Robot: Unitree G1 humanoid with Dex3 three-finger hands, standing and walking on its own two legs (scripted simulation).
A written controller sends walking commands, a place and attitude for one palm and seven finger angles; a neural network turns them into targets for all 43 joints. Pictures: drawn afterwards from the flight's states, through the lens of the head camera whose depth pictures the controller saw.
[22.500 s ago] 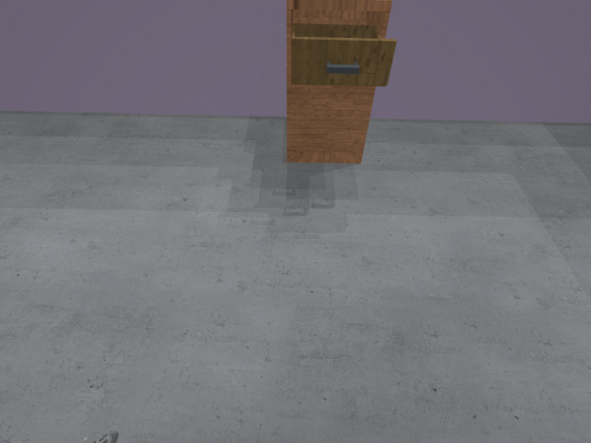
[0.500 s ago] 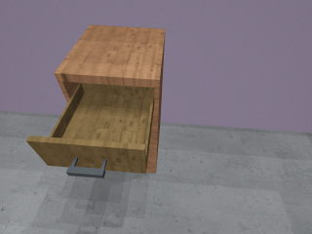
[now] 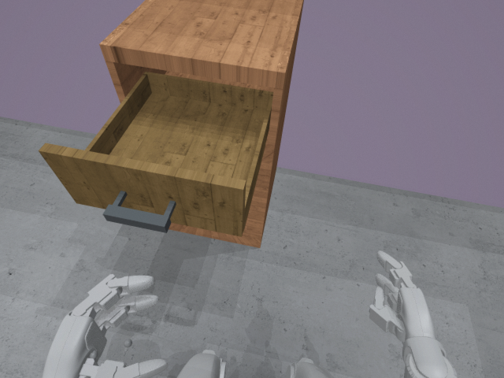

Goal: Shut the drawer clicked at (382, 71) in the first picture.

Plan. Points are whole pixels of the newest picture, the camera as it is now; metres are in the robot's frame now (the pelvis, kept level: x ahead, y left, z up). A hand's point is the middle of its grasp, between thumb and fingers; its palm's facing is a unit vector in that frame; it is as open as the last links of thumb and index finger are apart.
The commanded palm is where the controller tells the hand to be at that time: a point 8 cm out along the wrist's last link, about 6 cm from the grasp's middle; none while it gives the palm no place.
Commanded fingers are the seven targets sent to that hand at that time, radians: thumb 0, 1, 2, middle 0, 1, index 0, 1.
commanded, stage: raise the hand and make a fist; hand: left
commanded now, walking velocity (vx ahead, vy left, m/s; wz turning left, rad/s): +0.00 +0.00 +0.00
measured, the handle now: (142, 209) +0.38 +0.25 +0.00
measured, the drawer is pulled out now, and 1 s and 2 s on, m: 0.29 0.29 0.29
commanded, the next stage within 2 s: bring the fist close to the handle in 1.34 s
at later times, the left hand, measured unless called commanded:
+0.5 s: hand (112, 313) +0.19 +0.20 +0.06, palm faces -0.07 -1.00 -0.06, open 3.7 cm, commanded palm +0.15 +0.26 +0.07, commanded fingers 0.00 0.76 0.84 -1.27 -1.47 -1.27 -1.47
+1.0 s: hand (97, 302) +0.19 +0.21 +0.09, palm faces -0.06 -1.00 -0.06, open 3.2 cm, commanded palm +0.16 +0.27 +0.10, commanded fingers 0.00 0.90 0.90 -1.40 -1.60 -1.40 -1.60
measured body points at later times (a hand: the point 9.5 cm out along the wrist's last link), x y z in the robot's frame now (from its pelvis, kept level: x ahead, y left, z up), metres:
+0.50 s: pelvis +0.00 +0.01 +0.02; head +0.05 +0.02 +0.47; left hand +0.18 +0.26 +0.07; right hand +0.15 -0.26 -0.05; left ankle +0.01 +0.11 -0.65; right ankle +0.03 -0.08 -0.65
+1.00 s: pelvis +0.02 +0.03 +0.03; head +0.06 +0.04 +0.48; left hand +0.19 +0.27 +0.10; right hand +0.22 -0.18 -0.03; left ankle +0.01 +0.11 -0.65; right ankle +0.03 -0.08 -0.65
